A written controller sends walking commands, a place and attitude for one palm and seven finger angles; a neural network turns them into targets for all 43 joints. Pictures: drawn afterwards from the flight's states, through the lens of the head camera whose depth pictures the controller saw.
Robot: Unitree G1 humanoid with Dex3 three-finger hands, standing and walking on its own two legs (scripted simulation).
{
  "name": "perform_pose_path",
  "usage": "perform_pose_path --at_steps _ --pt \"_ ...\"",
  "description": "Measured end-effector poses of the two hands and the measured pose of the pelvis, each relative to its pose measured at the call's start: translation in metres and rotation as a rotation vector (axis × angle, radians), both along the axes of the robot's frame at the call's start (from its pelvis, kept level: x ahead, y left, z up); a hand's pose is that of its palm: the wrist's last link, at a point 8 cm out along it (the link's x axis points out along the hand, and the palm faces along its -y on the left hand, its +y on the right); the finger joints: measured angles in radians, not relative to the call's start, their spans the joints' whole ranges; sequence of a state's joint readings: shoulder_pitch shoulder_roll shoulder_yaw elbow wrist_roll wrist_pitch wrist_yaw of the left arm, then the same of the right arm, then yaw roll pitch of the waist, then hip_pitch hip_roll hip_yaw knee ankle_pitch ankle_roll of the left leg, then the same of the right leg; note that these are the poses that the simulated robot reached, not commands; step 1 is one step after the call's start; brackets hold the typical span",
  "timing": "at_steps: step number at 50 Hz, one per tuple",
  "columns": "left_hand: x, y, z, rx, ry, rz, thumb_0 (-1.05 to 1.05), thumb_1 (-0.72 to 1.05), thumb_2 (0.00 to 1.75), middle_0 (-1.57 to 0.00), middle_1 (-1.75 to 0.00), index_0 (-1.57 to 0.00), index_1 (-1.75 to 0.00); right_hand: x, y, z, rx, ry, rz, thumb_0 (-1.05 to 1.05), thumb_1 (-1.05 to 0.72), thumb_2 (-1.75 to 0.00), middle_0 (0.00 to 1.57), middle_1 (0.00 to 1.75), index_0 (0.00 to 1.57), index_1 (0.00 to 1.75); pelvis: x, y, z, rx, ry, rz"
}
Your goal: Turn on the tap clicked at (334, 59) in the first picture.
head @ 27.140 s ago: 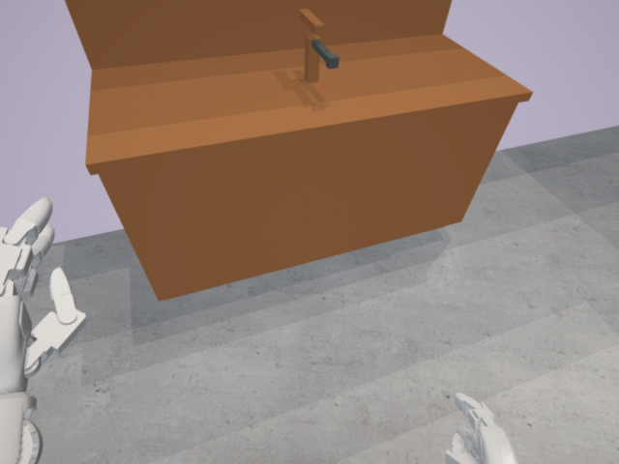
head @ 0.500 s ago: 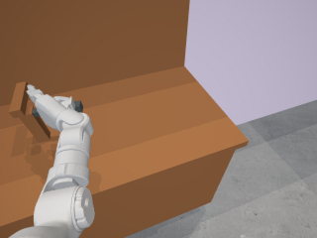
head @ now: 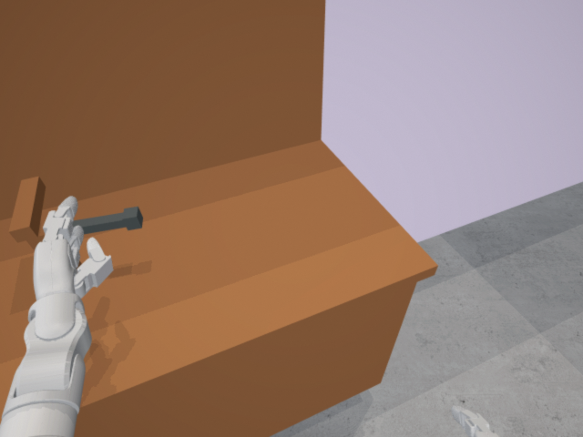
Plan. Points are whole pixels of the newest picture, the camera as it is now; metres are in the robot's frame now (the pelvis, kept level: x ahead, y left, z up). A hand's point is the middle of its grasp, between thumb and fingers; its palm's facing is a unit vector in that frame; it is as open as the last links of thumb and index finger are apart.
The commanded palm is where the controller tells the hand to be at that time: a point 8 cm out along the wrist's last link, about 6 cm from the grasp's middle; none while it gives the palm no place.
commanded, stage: draw the hand back beside the body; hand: left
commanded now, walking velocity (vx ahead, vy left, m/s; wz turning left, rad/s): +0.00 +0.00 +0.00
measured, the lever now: (133, 218) +0.46 +0.31 +0.06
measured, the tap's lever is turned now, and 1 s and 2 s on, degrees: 80 80 80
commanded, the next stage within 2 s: step back with the hand held close in 1.10 s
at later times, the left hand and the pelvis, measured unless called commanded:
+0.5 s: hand (74, 292) +0.24 +0.27 +0.14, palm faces +0.38 -0.88 -0.28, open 7.5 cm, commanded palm +0.20 +0.30 +0.16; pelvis +0.00 +0.02 +0.01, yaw +1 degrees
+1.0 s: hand (43, 332) +0.19 +0.27 +0.15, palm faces +0.43 -0.83 -0.34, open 7.4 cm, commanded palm +0.15 +0.30 +0.17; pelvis +0.00 +0.01 +0.00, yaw +2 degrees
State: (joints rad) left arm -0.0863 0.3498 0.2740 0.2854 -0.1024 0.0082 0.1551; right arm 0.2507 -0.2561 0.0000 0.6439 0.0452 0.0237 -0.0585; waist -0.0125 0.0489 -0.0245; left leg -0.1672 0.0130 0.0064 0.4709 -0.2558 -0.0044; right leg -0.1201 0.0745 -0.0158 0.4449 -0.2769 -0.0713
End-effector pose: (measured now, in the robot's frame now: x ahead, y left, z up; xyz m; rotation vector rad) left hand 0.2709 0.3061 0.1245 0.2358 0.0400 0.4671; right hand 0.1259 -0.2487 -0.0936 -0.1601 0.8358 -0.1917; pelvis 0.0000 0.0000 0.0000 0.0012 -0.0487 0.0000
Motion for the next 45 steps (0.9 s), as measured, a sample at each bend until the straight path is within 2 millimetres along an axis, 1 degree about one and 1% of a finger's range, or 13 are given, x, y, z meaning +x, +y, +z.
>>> perform_pose_path --at_steps 3,5,8,10,14,18,24,27,32,38,45 --pt "-0.022 0.006 0.006 0.028 -0.039 -0.002 0.02 0.9 0.9 -0.17 -0.19 -0.17 -0.2 0.007 0.003 0.002 -0.025 -0.002 0.057 0.01 -0.91 -0.9 0.2 0.3 0.2 0.3 -0.004 0.003 0.001 -0.005 -0.017 0.017" --pt "-0.029 0.004 0.014 0.044 -0.082 -0.013 0.02 0.9 0.9 -0.17 -0.2 -0.17 -0.2 0.014 0.008 0.002 -0.036 -0.007 0.095 0.01 -0.91 -0.9 0.2 0.3 0.2 0.3 -0.008 0.006 0.002 -0.006 -0.026 0.028" --pt "-0.03 -0.005 0.026 0.06 -0.141 -0.054 0.02 0.9 0.9 -0.17 -0.21 -0.17 -0.21 0.027 0.019 0.005 -0.033 -0.034 0.133 0.01 -0.91 -0.9 0.2 0.3 0.2 0.3 -0.012 0.009 0.003 -0.005 -0.03 0.039" --pt "-0.028 -0.013 0.029 0.064 -0.161 -0.093 0.02 0.9 0.9 -0.17 -0.21 -0.18 -0.22 0.035 0.027 0.008 -0.019 -0.062 0.141 0.01 -0.91 -0.9 0.2 0.3 0.2 0.3 -0.013 0.011 0.004 -0.003 -0.029 0.038" --pt "-0.027 -0.023 0.026 0.057 -0.158 -0.157 0.02 0.9 0.9 -0.17 -0.22 -0.18 -0.23 0.046 0.043 0.018 0.021 -0.122 0.136 0.01 -0.91 -0.9 0.2 0.3 0.2 0.3 -0.01 0.012 0.005 0.0 -0.03 0.023" --pt "-0.037 -0.022 0.021 0.059 -0.133 -0.176 0.02 0.89 0.9 -0.18 -0.24 -0.19 -0.24 0.05 0.051 0.025 0.043 -0.153 0.129 0.01 -0.91 -0.9 0.2 0.3 0.2 0.3 -0.005 0.014 0.005 -0.003 -0.035 0.01" --pt "-0.064 -0.003 0.028 0.103 -0.127 -0.117 0.02 0.89 0.9 -0.19 -0.26 -0.2 -0.26 0.048 0.051 0.019 0.026 -0.113 0.152 0.01 -0.91 -0.9 0.2 0.3 0.2 0.3 0.0 0.016 0.006 -0.007 -0.044 0.017" --pt "-0.075 0.003 0.033 0.122 -0.133 -0.088 0.02 0.89 0.9 -0.19 -0.26 -0.2 -0.27 0.047 0.05 0.014 0.015 -0.087 0.168 0.01 -0.91 -0.9 0.2 0.3 0.2 0.3 0.0 0.018 0.006 -0.008 -0.045 0.024" --pt "-0.087 -0.001 0.034 0.133 -0.132 -0.088 0.02 0.9 0.9 -0.19 -0.28 -0.2 -0.28 0.05 0.05 0.011 0.006 -0.076 0.177 0.02 -0.91 -0.9 0.2 0.3 0.2 0.3 0.001 0.019 0.006 -0.006 -0.041 0.029" --pt "-0.1 -0.007 0.034 0.149 -0.119 -0.108 0.02 0.89 0.9 -0.2 -0.29 -0.21 -0.3 0.058 0.049 0.018 0.004 -0.112 0.171 0.02 -0.91 -0.9 0.2 0.3 0.2 0.3 0.005 0.017 0.005 -0.006 -0.038 0.026" --pt "-0.121 -0.006 0.044 0.196 -0.12 -0.084 0.02 0.89 0.9 -0.2 -0.3 -0.21 -0.3 0.068 0.049 0.024 0.001 -0.155 0.183 0.01 -0.91 -0.9 0.2 0.3 0.2 0.3 0.006 0.015 0.004 -0.01 -0.041 0.031"
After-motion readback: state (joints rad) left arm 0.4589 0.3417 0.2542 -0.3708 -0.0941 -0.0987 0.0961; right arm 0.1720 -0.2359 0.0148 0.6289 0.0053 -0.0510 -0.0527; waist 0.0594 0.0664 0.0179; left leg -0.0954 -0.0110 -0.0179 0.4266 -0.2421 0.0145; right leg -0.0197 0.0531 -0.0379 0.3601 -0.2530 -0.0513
